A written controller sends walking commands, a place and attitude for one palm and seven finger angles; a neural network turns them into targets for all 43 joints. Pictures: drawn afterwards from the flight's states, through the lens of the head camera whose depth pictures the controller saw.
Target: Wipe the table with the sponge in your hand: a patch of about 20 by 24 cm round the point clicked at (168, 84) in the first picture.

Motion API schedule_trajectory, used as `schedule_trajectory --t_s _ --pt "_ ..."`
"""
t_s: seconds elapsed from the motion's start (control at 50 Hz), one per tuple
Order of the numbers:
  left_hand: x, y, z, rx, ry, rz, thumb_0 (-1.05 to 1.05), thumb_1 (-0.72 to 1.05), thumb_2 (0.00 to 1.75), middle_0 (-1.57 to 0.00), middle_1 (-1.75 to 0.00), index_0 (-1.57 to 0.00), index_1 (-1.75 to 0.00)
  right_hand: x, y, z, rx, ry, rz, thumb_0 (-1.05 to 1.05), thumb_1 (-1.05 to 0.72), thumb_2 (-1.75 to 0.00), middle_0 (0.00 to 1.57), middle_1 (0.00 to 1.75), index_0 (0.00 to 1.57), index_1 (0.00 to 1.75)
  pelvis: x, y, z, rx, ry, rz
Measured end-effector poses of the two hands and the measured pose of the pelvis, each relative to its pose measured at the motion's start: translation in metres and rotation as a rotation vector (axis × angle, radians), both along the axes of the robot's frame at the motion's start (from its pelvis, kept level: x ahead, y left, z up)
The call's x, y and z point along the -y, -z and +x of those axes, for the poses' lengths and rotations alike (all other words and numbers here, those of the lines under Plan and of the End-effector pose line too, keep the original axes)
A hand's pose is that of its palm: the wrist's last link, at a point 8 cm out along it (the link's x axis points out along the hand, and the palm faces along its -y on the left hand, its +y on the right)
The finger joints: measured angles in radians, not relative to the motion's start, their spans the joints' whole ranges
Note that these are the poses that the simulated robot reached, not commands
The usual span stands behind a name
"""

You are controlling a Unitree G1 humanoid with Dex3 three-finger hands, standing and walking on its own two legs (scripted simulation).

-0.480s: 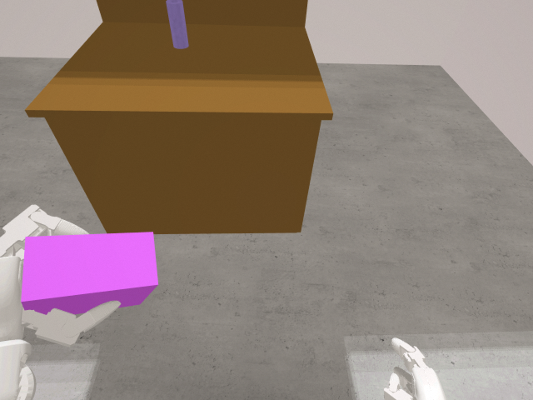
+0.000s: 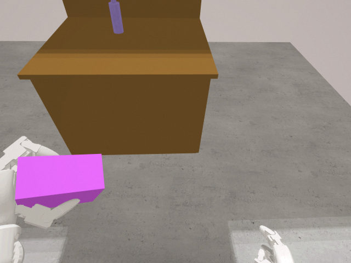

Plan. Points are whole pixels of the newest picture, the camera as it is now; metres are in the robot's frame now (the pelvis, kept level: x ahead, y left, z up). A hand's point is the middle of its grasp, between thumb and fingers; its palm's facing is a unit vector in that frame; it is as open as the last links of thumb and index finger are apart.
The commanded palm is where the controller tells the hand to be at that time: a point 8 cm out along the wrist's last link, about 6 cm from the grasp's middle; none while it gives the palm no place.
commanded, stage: walk to a spot facing it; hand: left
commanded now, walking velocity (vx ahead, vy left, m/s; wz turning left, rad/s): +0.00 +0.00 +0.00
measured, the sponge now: (73, 181) +0.23 +0.20 +0.14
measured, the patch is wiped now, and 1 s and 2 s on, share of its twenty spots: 0.00 0.00 0.00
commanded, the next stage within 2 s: none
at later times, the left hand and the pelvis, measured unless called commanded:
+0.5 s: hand (18, 208) +0.16 +0.26 +0.16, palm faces +0.49 -0.76 -0.42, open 10.3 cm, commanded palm +0.10 +0.29 +0.18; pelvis -0.01 -0.01 -0.01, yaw +9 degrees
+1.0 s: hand out of the picture +0.01 +0.27 +0.17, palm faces +0.73 -0.54 -0.41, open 10.3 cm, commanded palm -0.06 +0.29 +0.18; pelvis -0.07 -0.04 -0.01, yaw +29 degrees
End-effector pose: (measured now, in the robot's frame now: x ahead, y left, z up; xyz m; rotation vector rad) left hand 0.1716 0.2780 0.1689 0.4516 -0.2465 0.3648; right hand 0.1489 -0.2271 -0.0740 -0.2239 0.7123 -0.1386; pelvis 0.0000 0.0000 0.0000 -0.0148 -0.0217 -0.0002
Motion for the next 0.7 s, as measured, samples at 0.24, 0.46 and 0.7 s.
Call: schedule_trajectory --t_s 0.24,0.46,0.7 --pt "-0.006 0.000 -0.012 0.004 -0.014 0.017 -0.01 -0.50 0.98 -0.71 -1.34 -0.72 -1.34 0.001 0.004 0.000 -0.019 -0.015 -0.013 0.01 -0.91 -0.90 0.20 0.30 0.20 0.30 -0.001 0.005 -0.004 -0.012 -0.052 -0.008" --pt "-0.018 -0.002 -0.043 0.008 -0.105 0.055 -0.01 -0.50 0.98 -0.71 -1.34 -0.72 -1.34 -0.018 0.014 0.009 -0.036 -0.115 -0.001 0.01 -0.91 -0.90 0.20 0.30 0.20 0.30 0.005 0.011 -0.012 -0.027 -0.141 -0.001" --pt "0.003 -0.008 -0.113 -0.053 -0.274 0.037 -0.01 -0.50 0.98 -0.71 -1.34 -0.72 -1.34 -0.015 0.015 0.027 -0.059 -0.270 0.019 0.01 -0.91 -0.90 0.20 0.30 0.20 0.30 0.034 0.003 -0.029 -0.014 -0.295 0.030"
